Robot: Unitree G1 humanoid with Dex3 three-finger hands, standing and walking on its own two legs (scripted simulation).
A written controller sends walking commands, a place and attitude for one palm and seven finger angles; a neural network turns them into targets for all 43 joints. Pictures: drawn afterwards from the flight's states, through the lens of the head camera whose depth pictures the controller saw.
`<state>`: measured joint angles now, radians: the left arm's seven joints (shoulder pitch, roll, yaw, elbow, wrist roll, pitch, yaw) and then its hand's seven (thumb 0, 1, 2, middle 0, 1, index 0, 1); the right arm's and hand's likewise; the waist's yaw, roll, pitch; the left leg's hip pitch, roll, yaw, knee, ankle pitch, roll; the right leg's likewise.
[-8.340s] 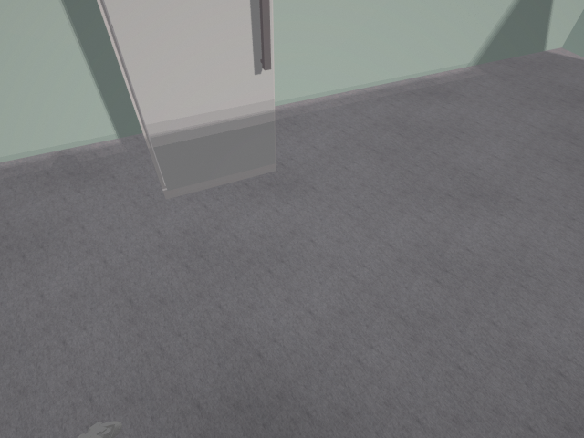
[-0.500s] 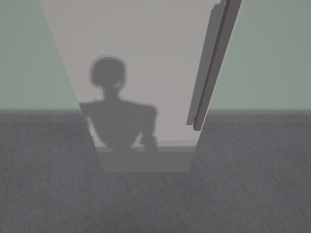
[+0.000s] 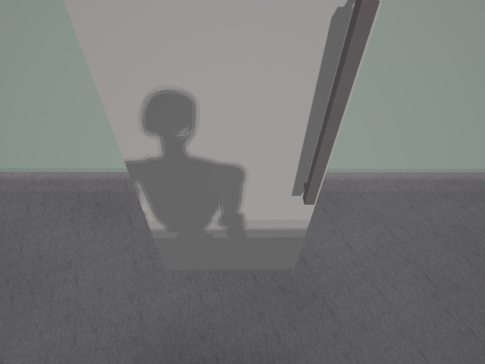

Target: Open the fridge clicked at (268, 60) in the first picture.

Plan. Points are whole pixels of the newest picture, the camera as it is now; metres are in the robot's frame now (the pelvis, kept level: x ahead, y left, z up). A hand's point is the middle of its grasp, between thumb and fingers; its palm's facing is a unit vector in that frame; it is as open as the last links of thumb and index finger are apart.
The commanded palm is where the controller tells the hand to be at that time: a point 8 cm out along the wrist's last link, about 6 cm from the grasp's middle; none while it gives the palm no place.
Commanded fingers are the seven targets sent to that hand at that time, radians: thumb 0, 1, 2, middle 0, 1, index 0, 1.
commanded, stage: look again from close up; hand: right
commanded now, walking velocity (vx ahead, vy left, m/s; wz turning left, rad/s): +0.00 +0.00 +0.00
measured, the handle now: (327, 122) +0.59 -0.15 +0.09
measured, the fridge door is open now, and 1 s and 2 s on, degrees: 0 0 0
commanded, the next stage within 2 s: shuffle to correct the standing spot in 0.20 s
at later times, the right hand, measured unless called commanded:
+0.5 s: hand out of the picture -0.01 -0.16 -0.18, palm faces +0.07 +0.99 -0.15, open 7.3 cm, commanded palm none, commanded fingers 0.00 -0.90 -0.90 0.20 0.30 0.20 0.30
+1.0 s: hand out of the picture +0.07 -0.20 -0.18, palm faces +0.10 +0.98 -0.14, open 7.3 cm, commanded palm none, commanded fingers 0.00 -0.90 -0.90 0.20 0.30 0.20 0.30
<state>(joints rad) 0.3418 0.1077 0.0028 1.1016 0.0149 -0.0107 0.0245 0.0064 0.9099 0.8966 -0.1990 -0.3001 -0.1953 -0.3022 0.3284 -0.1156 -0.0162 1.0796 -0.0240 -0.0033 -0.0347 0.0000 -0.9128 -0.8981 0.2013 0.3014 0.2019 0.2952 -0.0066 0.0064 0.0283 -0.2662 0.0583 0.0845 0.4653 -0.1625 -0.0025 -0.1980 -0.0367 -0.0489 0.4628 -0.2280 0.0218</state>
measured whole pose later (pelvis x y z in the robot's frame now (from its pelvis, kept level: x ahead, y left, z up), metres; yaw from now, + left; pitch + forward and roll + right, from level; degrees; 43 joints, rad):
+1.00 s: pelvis +0.11 -0.05 +0.00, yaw +0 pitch +0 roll +1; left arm 0.30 0.14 0.03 1.07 0.03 -0.01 0.01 0.03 0.94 0.90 -0.20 -0.30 -0.20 -0.30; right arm 0.39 -0.11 -0.05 1.07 -0.04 -0.04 -0.03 0.00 -0.92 -0.90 0.20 0.30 0.20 0.30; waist -0.03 0.02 0.03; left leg -0.17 0.07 0.11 0.49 -0.31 -0.02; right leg -0.39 -0.05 -0.10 0.72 -0.30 0.00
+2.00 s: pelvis +0.09 -0.03 +0.00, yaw +2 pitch -1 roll +1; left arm 0.30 0.15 0.01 1.07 0.02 0.00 0.02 0.02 0.92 0.90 -0.20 -0.30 -0.20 -0.30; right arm 0.34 -0.12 0.02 1.11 -0.02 -0.02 -0.04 0.00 -0.92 -0.90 0.20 0.30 0.20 0.30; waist 0.02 -0.04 0.02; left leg -0.23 -0.01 0.07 0.49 -0.25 0.02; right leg -0.26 -0.04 -0.05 0.54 -0.26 0.00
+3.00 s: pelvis +0.12 -0.03 +0.00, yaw +3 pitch -1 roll -1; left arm 0.25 0.17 -0.01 1.13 0.01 -0.03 0.03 0.01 0.91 0.90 -0.20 -0.30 -0.20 -0.30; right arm 0.27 -0.15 0.01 1.11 -0.02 -0.02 -0.03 0.00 -0.91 -0.90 0.20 0.30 0.20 0.30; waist -0.01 -0.01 0.04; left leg -0.18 0.01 0.04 0.45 -0.26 0.01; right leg -0.16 -0.02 -0.08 0.42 -0.24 0.00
